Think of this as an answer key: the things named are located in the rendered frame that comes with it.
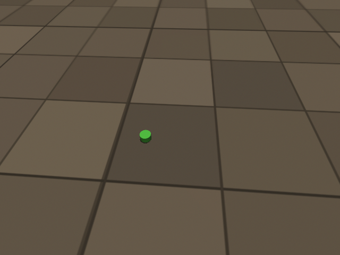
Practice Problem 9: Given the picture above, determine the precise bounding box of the tin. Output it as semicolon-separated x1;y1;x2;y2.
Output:
140;130;151;142

